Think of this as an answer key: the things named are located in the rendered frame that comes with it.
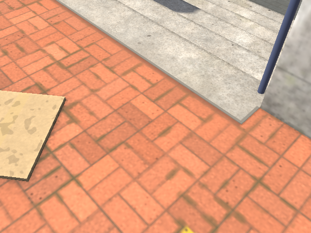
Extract stairs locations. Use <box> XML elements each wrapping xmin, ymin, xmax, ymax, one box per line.
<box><xmin>118</xmin><ymin>0</ymin><xmax>294</xmax><ymax>85</ymax></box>

